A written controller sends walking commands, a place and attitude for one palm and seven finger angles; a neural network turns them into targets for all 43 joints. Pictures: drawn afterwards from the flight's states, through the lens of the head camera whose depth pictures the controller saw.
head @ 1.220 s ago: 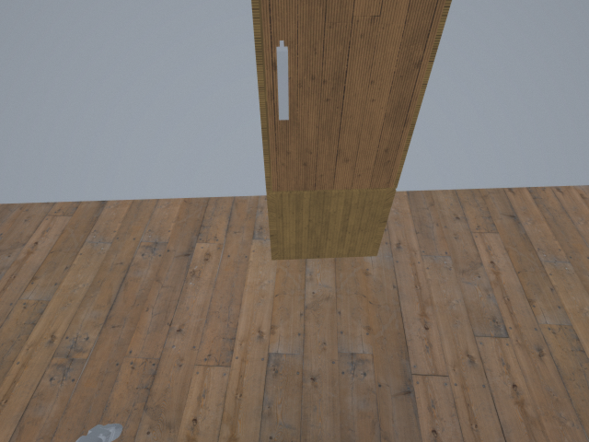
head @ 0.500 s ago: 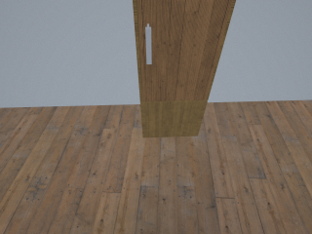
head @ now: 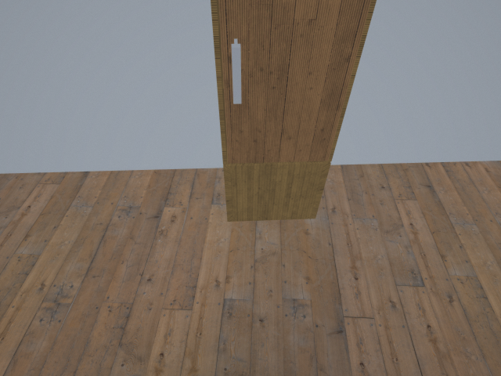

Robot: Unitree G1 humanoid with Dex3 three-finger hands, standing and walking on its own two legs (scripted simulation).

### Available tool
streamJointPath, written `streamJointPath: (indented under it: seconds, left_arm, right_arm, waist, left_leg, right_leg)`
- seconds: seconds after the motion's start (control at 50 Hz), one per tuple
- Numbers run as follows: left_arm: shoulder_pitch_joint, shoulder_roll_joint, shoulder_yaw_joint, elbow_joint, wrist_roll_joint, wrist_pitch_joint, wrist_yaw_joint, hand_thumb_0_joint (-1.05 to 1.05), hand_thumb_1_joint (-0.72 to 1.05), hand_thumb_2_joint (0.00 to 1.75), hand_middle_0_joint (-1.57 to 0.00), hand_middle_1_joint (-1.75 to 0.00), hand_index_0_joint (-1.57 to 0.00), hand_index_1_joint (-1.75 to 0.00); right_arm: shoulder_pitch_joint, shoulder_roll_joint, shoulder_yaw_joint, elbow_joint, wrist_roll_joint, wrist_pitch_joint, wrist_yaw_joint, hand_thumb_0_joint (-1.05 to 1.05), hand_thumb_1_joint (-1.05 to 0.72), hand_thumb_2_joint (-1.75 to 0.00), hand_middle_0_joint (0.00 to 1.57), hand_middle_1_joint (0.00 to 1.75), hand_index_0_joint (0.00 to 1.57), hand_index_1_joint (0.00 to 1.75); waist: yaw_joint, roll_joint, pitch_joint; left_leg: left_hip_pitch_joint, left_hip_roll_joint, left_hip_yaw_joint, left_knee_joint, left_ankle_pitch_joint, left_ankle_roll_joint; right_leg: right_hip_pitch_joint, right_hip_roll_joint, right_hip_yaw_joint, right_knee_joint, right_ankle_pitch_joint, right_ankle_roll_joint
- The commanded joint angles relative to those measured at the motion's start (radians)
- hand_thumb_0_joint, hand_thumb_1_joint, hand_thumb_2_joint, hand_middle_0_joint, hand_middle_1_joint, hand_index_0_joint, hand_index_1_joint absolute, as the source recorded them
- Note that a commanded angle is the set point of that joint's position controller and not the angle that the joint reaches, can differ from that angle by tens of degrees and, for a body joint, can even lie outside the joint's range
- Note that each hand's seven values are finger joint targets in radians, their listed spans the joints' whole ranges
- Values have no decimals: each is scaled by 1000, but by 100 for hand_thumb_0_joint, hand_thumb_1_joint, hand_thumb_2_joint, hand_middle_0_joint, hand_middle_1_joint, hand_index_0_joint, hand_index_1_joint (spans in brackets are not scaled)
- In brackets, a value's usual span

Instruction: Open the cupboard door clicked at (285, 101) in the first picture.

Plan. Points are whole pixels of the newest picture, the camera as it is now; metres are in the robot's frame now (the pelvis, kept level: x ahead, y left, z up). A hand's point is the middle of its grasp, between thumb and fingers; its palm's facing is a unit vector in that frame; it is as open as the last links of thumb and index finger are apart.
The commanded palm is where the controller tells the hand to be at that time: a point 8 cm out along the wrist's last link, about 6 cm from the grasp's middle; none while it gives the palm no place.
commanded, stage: look at it before walking up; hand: left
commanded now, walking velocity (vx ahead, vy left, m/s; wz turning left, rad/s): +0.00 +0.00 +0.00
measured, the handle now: (236, 72) +0.91 +0.10 +0.04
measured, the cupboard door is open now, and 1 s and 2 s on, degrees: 0 0 0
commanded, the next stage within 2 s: turn to face it in 0.22 s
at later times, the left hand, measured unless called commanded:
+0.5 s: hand out of the picture +0.08 +0.25 -0.16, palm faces -0.01 -0.94 -0.33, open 7.4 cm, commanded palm none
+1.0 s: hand out of the picture -0.02 +0.11 -0.17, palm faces +0.11 -0.98 -0.15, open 7.3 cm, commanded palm none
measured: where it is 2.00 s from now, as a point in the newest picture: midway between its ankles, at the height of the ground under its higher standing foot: (283, 346)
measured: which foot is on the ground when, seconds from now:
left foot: down 0.00-0.80, up 0.82-1.00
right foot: down 0.00-1.00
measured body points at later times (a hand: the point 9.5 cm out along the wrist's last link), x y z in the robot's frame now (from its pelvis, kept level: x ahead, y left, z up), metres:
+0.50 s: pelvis +0.00 +0.00 +0.00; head +0.01 +0.00 +0.45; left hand +0.08 +0.30 -0.13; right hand +0.09 -0.29 -0.13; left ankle +0.01 +0.13 -0.75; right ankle +0.01 -0.11 -0.75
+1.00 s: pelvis +0.11 -0.03 -0.01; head +0.13 -0.03 +0.44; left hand -0.02 +0.16 -0.16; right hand +0.13 -0.26 -0.17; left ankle +0.11 +0.09 -0.68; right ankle +0.01 -0.11 -0.75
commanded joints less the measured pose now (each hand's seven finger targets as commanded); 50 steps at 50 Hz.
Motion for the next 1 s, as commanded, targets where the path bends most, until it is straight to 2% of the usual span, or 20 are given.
streamJointPath:
  seconds: [0.0,0.16,0.28,0.44,0.48,0.5,0.54,0.58,0.66,0.7,0.72,0.74,0.76,0.78,0.8,0.82,0.84,0.86,0.92,0.98]
  left_arm:
    - [-31,211,47,-65,1,-20,18,0,90,90,-20,-30,-20,-30]
    - [-23,214,46,-62,0,-25,20,0,90,90,-20,-30,-20,-30]
    - [-25,214,46,-59,0,-22,20,0,90,90,-20,-30,-20,-30]
    - [-20,205,48,-72,-1,-15,22,0,90,90,-20,-30,-20,-30]
    - [49,83,19,-35,-2,-1,24,0,90,90,-20,-30,-20,-30]
    - [64,80,17,-27,2,5,22,0,90,90,-20,-30,-20,-30]
    - [88,80,22,-23,6,10,14,0,90,90,-20,-30,-20,-30]
    - [115,68,28,-25,10,9,6,0,90,90,-20,-30,-20,-30]
    - [169,21,35,-34,14,-4,-4,0,90,90,-20,-30,-20,-30]
    - [182,-8,40,-46,14,-9,-9,0,90,90,-20,-30,-20,-30]
    - [201,-19,45,-45,14,-13,-10,0,90,90,-20,-30,-20,-30]
    - [239,-23,50,-35,13,-18,-10,0,90,90,-20,-30,-20,-30]
    - [313,-15,59,-11,12,-24,-8,0,90,90,-20,-30,-20,-30]
    - [408,31,76,23,17,-32,4,0,90,90,-20,-30,-20,-30]
    - [518,62,87,60,13,-42,20,0,90,90,-20,-30,-20,-30]
    - [550,25,75,74,13,-46,30,0,90,90,-20,-30,-20,-30]
    - [520,-1,69,73,16,-47,35,0,90,90,-20,-30,-20,-30]
    - [490,-19,67,62,17,-48,40,0,90,90,-20,-30,-20,-30]
    - [446,-69,53,61,25,-55,46,0,90,90,-20,-30,-20,-30]
    - [446,-85,49,80,25,-56,48,0,90,90,-20,-30,-20,-30]
  right_arm:
    - [-40,-201,-40,-65,4,-24,-9,0,-90,-90,20,30,20,30]
    - [-42,-205,-40,-64,6,-25,-10,0,-90,-90,20,30,20,30]
    - [-48,-203,-39,-62,5,-22,-9,0,-90,-90,20,30,20,30]
    - [-41,-192,-38,-75,4,-16,-6,0,-90,-90,20,30,20,30]
    - [9,-70,-9,-43,-2,-2,-3,0,-90,-90,20,30,20,30]
    - [26,-67,-10,-37,-5,4,-1,0,-90,-90,20,30,20,30]
    - [44,-76,-17,-34,-11,9,1,0,-90,-90,20,30,20,30]
    - [65,-81,-28,-38,-12,7,0,0,-90,-90,20,30,20,30]
    - [129,-96,-52,-42,-10,-4,-9,0,-90,-90,20,30,20,30]
    - [172,-92,-66,-40,-9,-11,-17,0,-90,-90,20,30,20,30]
    - [185,-81,-68,-37,-9,-15,-21,0,-90,-90,20,30,20,30]
    - [184,-62,-68,-36,-8,-17,-24,0,-90,-90,20,30,20,30]
    - [159,-37,-66,-45,-6,-21,-25,0,-90,-90,20,30,20,30]
    - [128,27,-55,-71,-1,-28,-26,0,-90,-90,20,30,20,30]
    - [30,61,-45,-115,-3,-32,-21,0,-90,-90,20,30,20,30]
    - [-9,51,-55,-128,-6,-35,-19,0,-90,-90,20,30,20,30]
    - [-11,75,-59,-123,-5,-36,-15,0,-90,-90,20,30,20,30]
    - [-5,90,-61,-120,-6,-34,-9,0,-90,-90,20,30,20,30]
    - [0,132,-63,-115,-10,-18,5,0,-90,-90,20,30,20,30]
    - [-19,162,-61,-124,-6,-17,15,0,-90,-90,20,30,20,30]
  waist:
    - [3,-2,-44]
    - [2,-6,-82]
    - [2,-1,-44]
    - [5,3,-69]
    - [3,-16,-90]
    - [4,-20,-45]
    - [2,-4,22]
    - [0,24,65]
    - [-7,112,101]
    - [-12,144,99]
    - [-8,147,87]
    - [10,129,72]
    - [47,39,47]
    - [81,-181,36]
    - [127,-317,70]
    - [119,-179,86]
    - [89,-67,80]
    - [73,-28,76]
    - [32,-84,98]
    - [19,-114,112]
  left_leg:
    - [7,104,-89,-60,56,37]
    - [43,111,-84,-48,139,36]
    - [25,108,-85,-63,96,34]
    - [6,103,-101,-29,146,37]
    - [22,99,-87,-32,24,21]
    - [-2,94,-90,-35,-80,22]
    - [-54,101,-110,-57,-253,35]
    - [-88,124,-144,-77,-359,55]
    - [-62,219,-260,-103,-364,124]
    - [-19,258,-283,-76,-246,153]
    - [-21,252,-257,-34,-156,149]
    - [-69,227,-207,34,-89,131]
    - [-168,174,-125,163,-41,98]
    - [-379,61,32,400,-81,45]
    - [-549,18,85,612,-386,27]
    - [-601,53,26,730,-392,32]
    - [-626,72,29,787,-354,28]
    - [-625,92,39,794,-327,26]
    - [-551,100,85,711,-229,11]
    - [-454,85,135,536,-148,22]
  right_leg:
    - [-16,-116,114,-82,42,-25]
    - [18,-118,108,-68,155,-27]
    - [2,-117,110,-83,106,-25]
    - [17,-126,87,-45,120,-18]
    - [11,-117,73,-63,-46,4]
    - [-23,-106,78,-65,-156,3]
    - [-77,-88,76,-48,-272,-6]
    - [-118,-65,60,0,-307,-13]
    - [-207,-17,-17,172,-219,-14]
    - [-239,-14,-51,195,-191,-12]
    - [-208,-19,-56,162,-177,-13]
    - [-125,-26,-46,117,-142,-21]
    - [15,-58,11,53,-86,-43]
    - [200,-188,222,-46,7,-97]
    - [256,-333,418,-131,198,-176]
    - [249,-362,425,-119,301,-237]
    - [268,-348,378,-92,320,-264]
    - [254,-325,314,-79,293,-258]
    - [124,-258,189,-124,260,-208]
    - [61,-210,115,-142,289,-179]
